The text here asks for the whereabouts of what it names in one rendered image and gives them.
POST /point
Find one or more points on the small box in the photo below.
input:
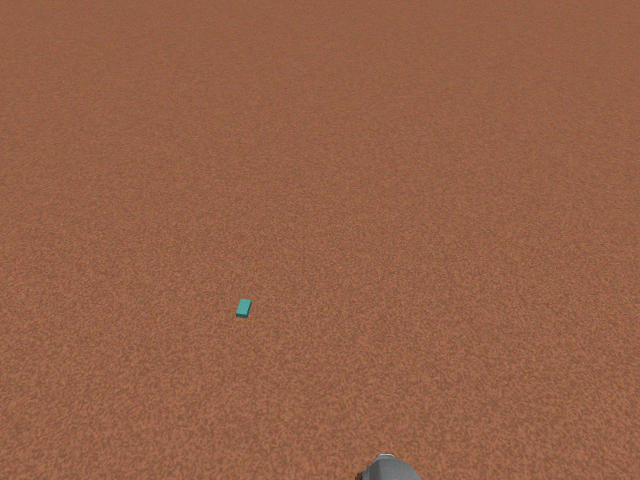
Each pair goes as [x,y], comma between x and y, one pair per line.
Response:
[244,308]

